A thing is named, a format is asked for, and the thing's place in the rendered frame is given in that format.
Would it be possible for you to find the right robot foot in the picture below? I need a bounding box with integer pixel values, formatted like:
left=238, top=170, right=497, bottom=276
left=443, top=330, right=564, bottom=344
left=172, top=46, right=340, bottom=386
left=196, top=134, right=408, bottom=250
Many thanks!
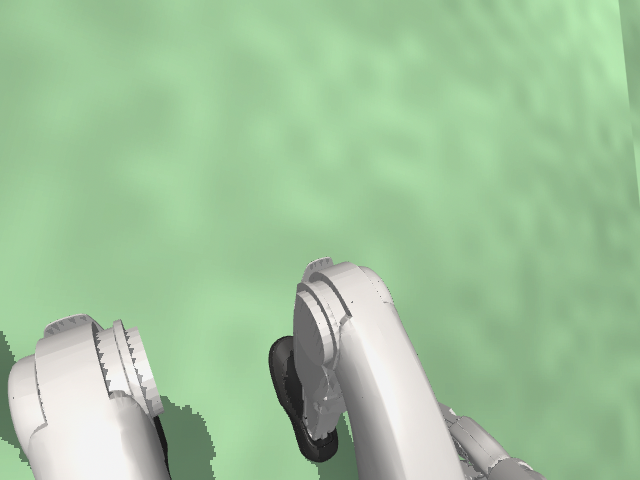
left=268, top=336, right=338, bottom=462

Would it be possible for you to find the left robot foot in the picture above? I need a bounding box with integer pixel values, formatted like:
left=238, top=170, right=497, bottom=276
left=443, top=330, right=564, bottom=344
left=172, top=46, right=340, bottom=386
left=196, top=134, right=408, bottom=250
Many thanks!
left=153, top=416, right=172, bottom=480

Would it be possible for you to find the right robot arm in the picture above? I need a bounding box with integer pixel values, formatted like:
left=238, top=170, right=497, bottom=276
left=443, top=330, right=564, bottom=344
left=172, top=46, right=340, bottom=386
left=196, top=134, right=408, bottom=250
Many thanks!
left=487, top=458, right=547, bottom=480

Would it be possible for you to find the right robot hand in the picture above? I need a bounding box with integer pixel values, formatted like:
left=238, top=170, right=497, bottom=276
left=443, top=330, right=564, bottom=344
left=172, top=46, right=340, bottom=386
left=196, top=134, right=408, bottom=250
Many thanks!
left=438, top=402, right=511, bottom=480

